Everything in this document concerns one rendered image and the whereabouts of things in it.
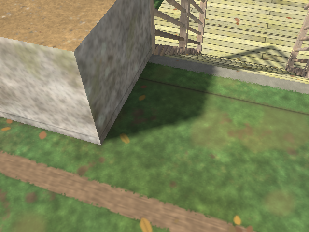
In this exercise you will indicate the stairs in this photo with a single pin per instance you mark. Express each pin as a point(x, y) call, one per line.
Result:
point(240, 66)

